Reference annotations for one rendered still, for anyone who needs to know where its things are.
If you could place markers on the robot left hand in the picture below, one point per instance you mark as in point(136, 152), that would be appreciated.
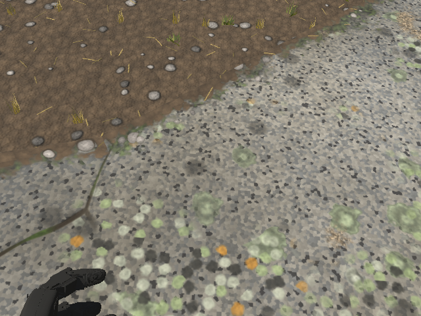
point(44, 301)

